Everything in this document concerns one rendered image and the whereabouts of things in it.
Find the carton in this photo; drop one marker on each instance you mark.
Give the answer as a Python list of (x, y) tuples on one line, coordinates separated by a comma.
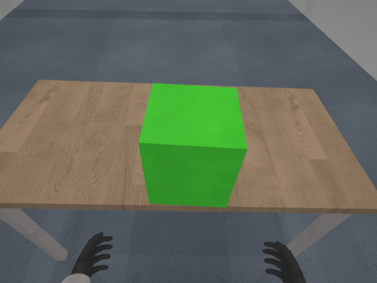
[(192, 144)]

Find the left robot hand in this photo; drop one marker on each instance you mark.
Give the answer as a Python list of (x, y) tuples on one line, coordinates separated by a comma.
[(87, 257)]

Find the right robot hand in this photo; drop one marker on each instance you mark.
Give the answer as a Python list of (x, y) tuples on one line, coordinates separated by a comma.
[(290, 270)]

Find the table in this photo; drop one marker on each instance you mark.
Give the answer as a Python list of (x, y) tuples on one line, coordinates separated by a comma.
[(74, 145)]

